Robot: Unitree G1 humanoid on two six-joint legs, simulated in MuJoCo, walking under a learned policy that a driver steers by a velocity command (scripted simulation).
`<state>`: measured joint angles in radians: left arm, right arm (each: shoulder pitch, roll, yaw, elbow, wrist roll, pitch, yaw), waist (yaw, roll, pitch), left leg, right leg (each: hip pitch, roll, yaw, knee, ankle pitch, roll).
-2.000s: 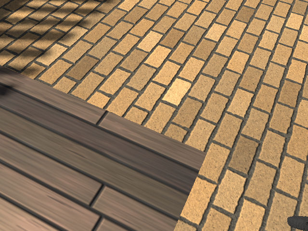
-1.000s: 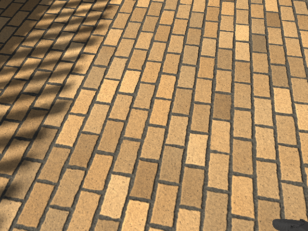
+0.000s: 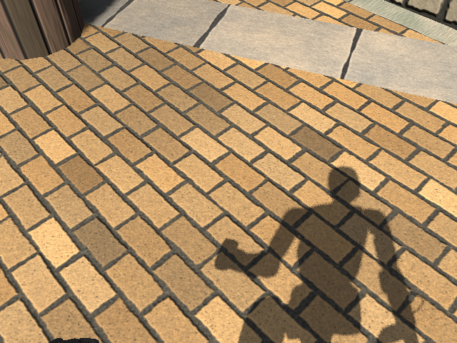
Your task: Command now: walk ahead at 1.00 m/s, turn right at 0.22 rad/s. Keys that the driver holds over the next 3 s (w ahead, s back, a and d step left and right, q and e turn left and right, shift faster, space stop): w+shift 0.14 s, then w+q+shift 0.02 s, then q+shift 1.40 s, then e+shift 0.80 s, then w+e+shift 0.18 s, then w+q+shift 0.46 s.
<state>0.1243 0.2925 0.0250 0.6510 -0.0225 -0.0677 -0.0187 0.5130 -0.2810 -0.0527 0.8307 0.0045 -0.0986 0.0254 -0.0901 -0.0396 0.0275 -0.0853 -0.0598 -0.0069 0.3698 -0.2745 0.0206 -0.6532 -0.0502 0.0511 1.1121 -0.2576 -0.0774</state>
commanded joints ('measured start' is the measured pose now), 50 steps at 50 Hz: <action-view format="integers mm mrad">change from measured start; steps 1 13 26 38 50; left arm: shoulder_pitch -72 281 -130 -67 -111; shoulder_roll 20 274 120 128 95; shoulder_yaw -8 79 66 65 61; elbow -85 -31 31 22 60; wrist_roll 12 80 18 25 16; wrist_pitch -21 -40 -28 43 51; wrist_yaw -13 -4 37 25 22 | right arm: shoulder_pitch -108 147 -179 -258 -337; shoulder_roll -118 21 -59 -259 -221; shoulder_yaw -13 50 -22 -93 -94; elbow -82 -37 -150 -294 -358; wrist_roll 6 -29 5 11 7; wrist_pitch -29 19 128 77 147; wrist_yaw -8 -34 -9 5 -70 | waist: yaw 71 182 22 78 75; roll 73 -189 -29 89 197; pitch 107 -466 -82 -170 -152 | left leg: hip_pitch -14 -500 -316 46 -169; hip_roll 284 34 182 309 146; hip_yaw -289 -69 6 -574 -514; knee -264 897 449 -73 -22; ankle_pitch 55 -182 293 175 107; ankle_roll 193 -45 -45 273 156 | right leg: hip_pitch -184 1281 395 -41 231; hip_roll -71 -400 -216 58 134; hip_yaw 41 448 -236 70 99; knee -156 -472 -858 139 -418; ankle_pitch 172 771 565 -263 -28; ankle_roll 21 -186 -113 90 146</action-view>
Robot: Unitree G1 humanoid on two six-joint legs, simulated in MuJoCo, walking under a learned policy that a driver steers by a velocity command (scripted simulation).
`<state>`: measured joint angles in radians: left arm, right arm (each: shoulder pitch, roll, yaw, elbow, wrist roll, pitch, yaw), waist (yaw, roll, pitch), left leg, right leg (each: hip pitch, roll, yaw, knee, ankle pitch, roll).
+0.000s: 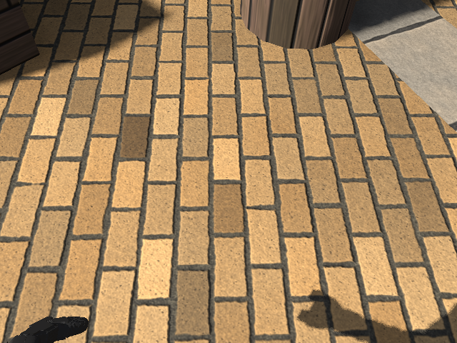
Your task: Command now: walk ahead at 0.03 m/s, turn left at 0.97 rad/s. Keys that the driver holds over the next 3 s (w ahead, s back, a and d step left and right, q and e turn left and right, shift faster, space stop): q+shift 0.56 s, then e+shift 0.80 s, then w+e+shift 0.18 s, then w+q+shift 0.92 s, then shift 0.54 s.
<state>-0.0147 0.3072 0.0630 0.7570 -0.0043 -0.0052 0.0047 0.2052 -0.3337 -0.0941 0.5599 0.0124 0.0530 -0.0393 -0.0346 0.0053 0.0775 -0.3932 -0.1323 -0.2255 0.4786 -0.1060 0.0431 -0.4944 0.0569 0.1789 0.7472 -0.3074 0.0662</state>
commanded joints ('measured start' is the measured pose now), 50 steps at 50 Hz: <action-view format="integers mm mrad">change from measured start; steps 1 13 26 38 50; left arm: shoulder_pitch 33 44 111 205 158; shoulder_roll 86 116 205 101 74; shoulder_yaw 26 30 77 30 31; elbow -45 -87 -71 5 -120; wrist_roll -3 25 -9 -18 -20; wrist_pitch -16 3 7 37 77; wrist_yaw -4 52 -10 -2 -29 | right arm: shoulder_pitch -34 8 -73 -142 -149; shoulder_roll -166 -129 -87 -29 -110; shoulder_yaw -53 -34 -19 29 -22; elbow -90 -78 -111 7 78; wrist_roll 0 17 15 -55 -26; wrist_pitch -2 6 35 -62 -39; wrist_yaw -2 27 61 16 7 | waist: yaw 18 28 64 58 19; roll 166 -111 -160 147 105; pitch -197 -82 -152 -180 -115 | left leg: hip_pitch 137 -304 -34 248 330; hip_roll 215 154 212 364 505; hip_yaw -315 158 309 231 277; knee -122 745 222 -129 -113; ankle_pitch -64 -224 -230 390 316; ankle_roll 128 -131 -84 154 174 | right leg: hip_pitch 95 363 481 69 19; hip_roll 28 -278 -399 -140 -164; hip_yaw -28 -16 -297 -163 -264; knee -94 -485 -401 243 86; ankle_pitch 20 235 481 -36 -125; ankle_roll -4 -254 -237 33 -13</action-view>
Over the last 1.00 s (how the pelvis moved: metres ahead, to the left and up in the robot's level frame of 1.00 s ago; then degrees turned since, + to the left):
0.53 -0.01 0.00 38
